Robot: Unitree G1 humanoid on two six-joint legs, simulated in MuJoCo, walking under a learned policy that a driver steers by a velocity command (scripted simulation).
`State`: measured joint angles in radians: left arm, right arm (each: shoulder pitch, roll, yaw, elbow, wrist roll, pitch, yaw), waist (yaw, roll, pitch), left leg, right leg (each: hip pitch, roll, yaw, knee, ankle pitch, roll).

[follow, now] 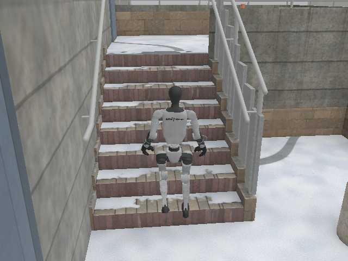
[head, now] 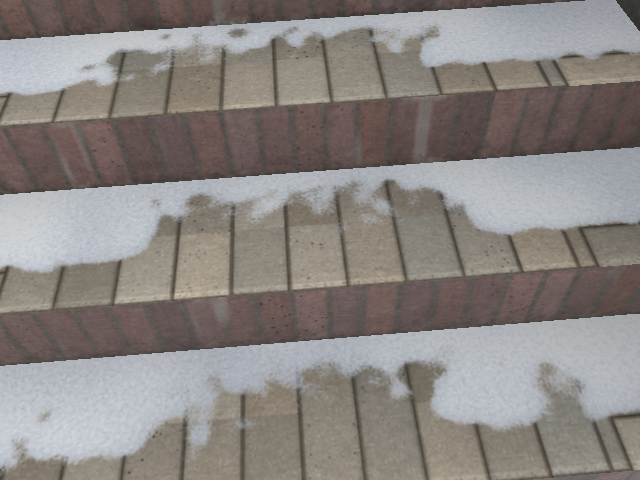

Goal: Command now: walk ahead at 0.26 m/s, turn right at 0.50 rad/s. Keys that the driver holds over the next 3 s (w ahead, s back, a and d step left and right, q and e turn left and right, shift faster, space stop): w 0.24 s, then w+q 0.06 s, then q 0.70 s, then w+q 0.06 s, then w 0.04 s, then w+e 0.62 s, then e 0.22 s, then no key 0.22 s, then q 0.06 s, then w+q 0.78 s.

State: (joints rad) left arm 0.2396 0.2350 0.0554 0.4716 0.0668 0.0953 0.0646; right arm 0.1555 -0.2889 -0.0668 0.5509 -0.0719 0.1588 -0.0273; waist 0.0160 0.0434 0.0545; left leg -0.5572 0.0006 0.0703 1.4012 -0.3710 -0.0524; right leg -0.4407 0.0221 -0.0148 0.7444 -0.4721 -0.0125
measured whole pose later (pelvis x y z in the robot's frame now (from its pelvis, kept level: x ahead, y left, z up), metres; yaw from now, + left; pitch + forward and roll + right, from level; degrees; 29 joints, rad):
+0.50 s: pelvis +0.00 +0.02 -0.13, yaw -3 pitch +3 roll -1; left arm -0.05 0.09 -0.03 0.44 0.03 0.06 0.00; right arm 0.57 -0.10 -0.01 0.95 -0.02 -0.03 -0.06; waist -0.09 -0.05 0.08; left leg 0.04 -0.03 0.04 0.26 -0.35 0.05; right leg -1.22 -0.09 -0.08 1.78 -0.48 -0.05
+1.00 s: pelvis +0.11 +0.01 +0.01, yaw +16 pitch +0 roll -2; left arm 0.23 0.17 0.04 0.73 0.06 -0.01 0.08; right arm 0.13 -0.16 -0.04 0.57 -0.02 0.08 -0.01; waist 0.01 0.01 0.07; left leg -0.67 0.08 0.06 1.12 -0.32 0.02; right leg -0.36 -0.15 -0.31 0.69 -0.31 -0.02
